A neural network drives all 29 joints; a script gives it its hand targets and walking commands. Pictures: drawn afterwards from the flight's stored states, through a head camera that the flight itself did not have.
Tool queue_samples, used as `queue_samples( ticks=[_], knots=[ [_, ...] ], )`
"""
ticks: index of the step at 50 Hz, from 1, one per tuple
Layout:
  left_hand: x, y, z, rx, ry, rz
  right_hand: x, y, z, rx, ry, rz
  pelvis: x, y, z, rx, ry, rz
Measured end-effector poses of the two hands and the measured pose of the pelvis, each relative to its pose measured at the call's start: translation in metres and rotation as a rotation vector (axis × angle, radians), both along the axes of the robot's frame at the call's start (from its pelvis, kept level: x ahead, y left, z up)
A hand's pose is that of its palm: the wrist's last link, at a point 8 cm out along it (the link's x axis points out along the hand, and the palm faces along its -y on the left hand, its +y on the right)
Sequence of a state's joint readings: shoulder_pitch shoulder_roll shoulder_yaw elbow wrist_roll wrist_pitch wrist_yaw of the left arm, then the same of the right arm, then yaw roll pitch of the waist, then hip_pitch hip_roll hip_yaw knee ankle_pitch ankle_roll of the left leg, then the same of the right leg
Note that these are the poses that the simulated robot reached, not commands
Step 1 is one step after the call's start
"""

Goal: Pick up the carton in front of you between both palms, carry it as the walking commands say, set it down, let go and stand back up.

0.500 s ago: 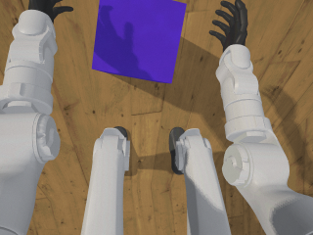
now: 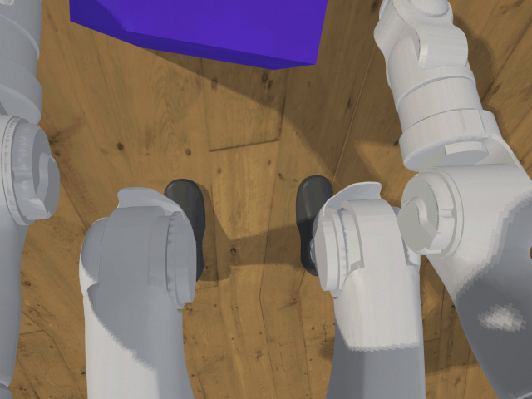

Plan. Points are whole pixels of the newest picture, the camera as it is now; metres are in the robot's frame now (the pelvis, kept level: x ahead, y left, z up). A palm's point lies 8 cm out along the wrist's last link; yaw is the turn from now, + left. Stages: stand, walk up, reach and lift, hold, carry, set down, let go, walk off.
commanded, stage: reach and lift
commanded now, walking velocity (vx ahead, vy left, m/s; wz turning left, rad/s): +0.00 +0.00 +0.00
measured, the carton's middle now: out of the picture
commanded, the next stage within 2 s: none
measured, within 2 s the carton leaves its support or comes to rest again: leaves its support in 0.76 s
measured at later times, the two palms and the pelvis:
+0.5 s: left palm out of the picture +0.55 +0.21 -0.18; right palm out of the picture +0.55 -0.09 -0.18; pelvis +0.00 -0.01 +0.00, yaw +1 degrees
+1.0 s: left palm out of the picture +0.53 +0.21 -0.10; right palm out of the picture +0.54 -0.09 -0.09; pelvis +0.01 -0.01 +0.01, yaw +3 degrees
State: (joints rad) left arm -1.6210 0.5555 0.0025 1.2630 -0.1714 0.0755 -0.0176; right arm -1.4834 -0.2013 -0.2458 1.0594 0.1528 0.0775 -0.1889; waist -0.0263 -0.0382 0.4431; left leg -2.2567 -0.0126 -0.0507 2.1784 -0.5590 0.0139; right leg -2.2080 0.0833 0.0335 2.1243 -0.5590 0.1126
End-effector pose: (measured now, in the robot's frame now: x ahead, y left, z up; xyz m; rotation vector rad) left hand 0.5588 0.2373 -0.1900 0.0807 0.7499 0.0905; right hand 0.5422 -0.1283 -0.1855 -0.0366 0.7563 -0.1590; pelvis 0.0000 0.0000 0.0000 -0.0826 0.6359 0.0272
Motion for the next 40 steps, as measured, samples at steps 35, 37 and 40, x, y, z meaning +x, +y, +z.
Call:
queue_samples(
  ticks=[35,37,40],
  knots=[
    [-0.002,-0.030,0.012,-0.018,0.030,-0.052,0.010,0.029,0.011,0.044,0.008,0.026,0.005,-0.004,-0.011,0.014,0.000,-0.003],
    [-0.004,-0.032,0.011,-0.026,0.028,-0.052,0.011,0.028,0.014,0.042,0.005,0.019,0.007,-0.004,-0.013,0.015,0.008,-0.004],
    [-0.008,-0.035,0.012,-0.031,0.019,-0.040,0.011,0.027,0.021,0.041,-0.008,0.001,0.009,-0.003,-0.013,0.016,0.020,-0.005]
  ],
)
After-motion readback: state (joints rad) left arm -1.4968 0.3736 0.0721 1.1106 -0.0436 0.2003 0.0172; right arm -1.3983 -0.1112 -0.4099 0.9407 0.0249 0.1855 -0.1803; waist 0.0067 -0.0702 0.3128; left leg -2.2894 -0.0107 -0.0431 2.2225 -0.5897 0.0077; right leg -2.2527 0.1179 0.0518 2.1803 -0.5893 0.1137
